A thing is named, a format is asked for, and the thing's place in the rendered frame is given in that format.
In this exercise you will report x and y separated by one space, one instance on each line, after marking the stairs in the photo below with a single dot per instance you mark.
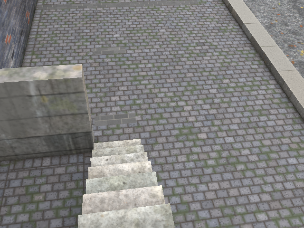
122 190

